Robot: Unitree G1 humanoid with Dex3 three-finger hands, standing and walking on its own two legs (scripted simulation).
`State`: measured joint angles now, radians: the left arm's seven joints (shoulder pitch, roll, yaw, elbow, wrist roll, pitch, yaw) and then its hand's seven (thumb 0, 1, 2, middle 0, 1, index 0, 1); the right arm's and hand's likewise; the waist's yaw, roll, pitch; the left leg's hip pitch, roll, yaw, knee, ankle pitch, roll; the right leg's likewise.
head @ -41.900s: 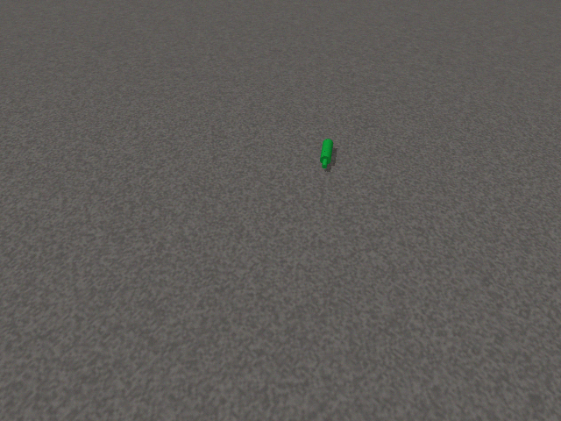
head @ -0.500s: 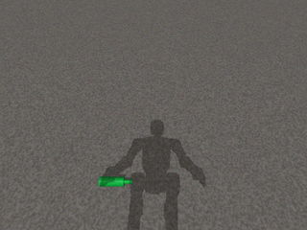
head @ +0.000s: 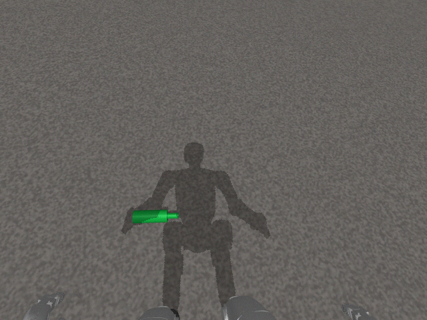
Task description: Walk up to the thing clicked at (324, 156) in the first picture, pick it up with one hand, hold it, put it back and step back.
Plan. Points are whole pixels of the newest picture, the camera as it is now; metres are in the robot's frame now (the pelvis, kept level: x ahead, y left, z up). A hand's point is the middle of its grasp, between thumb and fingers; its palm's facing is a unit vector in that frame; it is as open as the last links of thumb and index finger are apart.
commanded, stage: step back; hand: left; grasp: from above
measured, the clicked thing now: (156, 216) +0.56 +0.21 -0.74
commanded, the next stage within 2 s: none
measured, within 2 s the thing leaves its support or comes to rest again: neither
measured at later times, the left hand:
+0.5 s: hand out of the picture -0.02 +0.24 -0.14, palm faces +0.02 -0.91 -0.41, open 7.4 cm
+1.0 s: hand out of the picture -0.24 +0.21 -0.16, palm faces -0.05 -0.91 -0.41, open 7.4 cm
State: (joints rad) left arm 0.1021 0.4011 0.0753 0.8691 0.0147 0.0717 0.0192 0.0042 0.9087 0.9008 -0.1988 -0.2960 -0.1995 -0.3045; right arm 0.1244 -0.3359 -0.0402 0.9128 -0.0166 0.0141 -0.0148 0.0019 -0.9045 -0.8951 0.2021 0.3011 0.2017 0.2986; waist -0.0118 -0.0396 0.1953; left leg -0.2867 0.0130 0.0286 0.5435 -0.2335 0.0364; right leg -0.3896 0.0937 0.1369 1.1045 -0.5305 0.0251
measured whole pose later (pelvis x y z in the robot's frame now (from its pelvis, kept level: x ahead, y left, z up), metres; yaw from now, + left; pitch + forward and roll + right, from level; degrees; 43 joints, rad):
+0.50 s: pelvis -0.14 -0.03 -0.01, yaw +2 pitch -1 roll +1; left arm 0.13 0.36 0.06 0.75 0.03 0.04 0.02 0.01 0.90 0.90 -0.20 -0.30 -0.20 -0.31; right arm 0.17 -0.41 -0.05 0.91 0.00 0.05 -0.02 0.00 -0.91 -0.90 0.20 0.30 0.20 0.30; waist 0.01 0.01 0.17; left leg -0.29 -0.05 -0.06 0.84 -0.52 -0.01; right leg -0.37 -0.02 -0.03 0.62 -0.22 -0.03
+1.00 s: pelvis -0.32 -0.06 -0.02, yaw -2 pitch -3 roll -1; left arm 0.20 0.37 0.07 0.86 0.04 0.05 -0.01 0.01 0.91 0.90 -0.20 -0.30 -0.20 -0.30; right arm 0.07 -0.41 -0.06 0.84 -0.01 0.05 -0.01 0.00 -0.91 -0.90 0.20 0.30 0.20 0.30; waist 0.01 0.05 0.18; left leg -0.47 0.05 -0.05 0.75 -0.33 -0.01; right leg -0.24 0.04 0.03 0.68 -0.39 -0.01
